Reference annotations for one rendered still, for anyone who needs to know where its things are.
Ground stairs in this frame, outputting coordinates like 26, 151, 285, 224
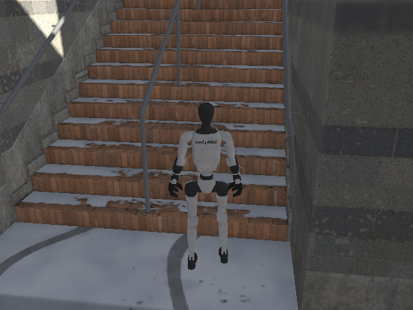
15, 0, 288, 242

